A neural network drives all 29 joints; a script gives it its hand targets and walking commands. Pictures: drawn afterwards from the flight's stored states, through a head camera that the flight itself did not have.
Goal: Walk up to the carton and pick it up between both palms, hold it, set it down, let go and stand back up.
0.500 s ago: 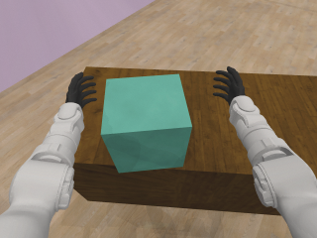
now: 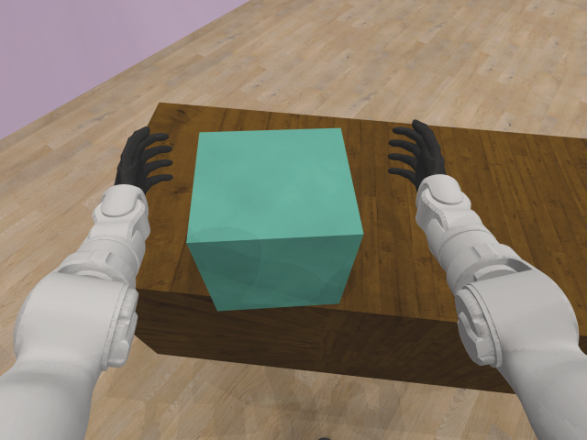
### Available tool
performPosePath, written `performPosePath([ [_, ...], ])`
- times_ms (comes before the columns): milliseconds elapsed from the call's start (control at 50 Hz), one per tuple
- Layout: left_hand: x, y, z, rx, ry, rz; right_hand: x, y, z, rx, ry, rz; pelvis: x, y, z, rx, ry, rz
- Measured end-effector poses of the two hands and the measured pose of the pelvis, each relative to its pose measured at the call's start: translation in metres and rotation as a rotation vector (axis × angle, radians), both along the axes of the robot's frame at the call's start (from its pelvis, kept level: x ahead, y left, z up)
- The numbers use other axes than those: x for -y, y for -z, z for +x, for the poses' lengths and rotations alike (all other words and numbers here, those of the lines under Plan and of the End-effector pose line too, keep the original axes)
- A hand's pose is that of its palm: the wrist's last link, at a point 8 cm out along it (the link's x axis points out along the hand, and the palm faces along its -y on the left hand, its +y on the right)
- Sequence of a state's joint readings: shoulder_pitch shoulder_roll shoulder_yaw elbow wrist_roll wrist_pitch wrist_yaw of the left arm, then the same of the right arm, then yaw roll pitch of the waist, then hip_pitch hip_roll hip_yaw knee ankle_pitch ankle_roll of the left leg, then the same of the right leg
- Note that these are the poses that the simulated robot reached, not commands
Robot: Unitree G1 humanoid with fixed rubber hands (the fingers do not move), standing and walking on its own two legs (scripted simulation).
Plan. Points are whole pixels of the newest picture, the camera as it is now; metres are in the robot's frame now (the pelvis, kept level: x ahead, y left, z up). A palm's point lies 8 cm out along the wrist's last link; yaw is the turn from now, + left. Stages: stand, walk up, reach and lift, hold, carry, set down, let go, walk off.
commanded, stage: reach and lift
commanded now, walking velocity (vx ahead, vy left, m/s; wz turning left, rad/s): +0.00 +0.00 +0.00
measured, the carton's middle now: (275, 225) +0.47 +0.03 -0.06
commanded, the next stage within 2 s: none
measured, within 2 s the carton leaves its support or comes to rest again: neither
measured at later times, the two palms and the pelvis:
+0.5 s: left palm (166, 225) +0.45 +0.21 -0.02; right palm (406, 221) +0.45 -0.19 -0.02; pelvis -0.01 +0.01 -0.05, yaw -2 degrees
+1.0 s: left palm (177, 233) +0.44 +0.19 -0.02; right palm (376, 230) +0.44 -0.14 -0.02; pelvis -0.03 +0.01 -0.05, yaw -1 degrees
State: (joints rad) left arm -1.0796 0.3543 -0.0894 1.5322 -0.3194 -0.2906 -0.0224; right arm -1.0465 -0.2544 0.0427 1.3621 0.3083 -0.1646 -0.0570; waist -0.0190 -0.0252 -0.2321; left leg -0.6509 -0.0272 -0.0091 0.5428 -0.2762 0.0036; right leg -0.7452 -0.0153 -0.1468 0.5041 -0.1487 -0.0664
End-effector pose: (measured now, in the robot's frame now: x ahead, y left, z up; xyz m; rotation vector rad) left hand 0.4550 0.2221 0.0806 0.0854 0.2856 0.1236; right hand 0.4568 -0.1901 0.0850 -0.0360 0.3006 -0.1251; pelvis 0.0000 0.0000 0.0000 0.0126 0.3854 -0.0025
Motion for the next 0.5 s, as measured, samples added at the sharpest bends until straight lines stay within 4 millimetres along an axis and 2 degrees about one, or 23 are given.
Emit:
performPosePath([
  [120, 0.003, 0.044, -0.007, -0.028, -0.013, -0.014, -0.001, 0.045, -0.007, -0.024, 0.001, 0.012, -0.002, 0.011, -0.001, -0.075, 0.004, 0.002],
  [220, 0.009, 0.067, -0.004, -0.021, -0.006, -0.015, -0.004, 0.071, -0.007, -0.013, 0.004, 0.017, -0.004, 0.023, -0.003, -0.129, 0.011, 0.000],
  [500, 0.017, 0.102, -0.002, -0.013, 0.013, -0.009, -0.003, 0.106, -0.007, 0.015, 0.018, 0.008, -0.006, 0.049, -0.009, -0.188, 0.024, -0.002],
])
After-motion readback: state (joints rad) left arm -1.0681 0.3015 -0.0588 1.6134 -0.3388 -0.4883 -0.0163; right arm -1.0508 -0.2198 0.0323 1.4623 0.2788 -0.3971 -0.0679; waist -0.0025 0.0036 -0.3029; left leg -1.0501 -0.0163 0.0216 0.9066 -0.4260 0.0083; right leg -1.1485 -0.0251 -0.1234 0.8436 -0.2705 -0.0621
